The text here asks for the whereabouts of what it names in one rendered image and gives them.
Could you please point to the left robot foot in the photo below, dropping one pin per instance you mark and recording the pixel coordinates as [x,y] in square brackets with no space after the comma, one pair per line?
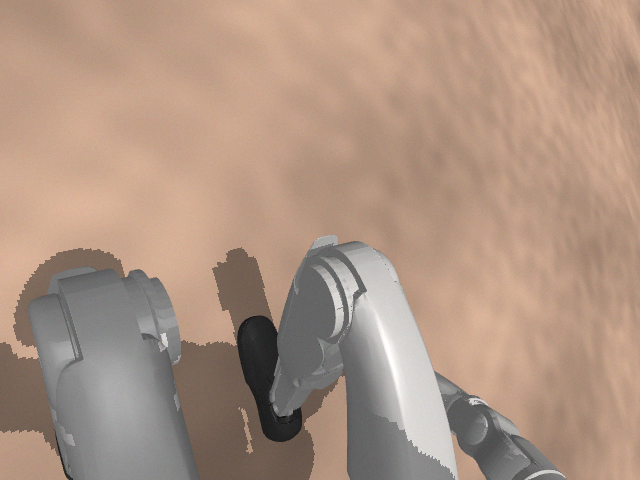
[68,477]

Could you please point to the right robot hand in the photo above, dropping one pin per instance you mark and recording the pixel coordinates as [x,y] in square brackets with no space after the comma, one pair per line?
[450,392]

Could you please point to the right robot foot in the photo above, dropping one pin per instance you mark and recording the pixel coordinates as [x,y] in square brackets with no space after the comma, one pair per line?
[257,347]

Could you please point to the right robot arm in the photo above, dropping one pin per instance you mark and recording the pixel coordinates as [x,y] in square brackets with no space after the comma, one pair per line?
[495,443]

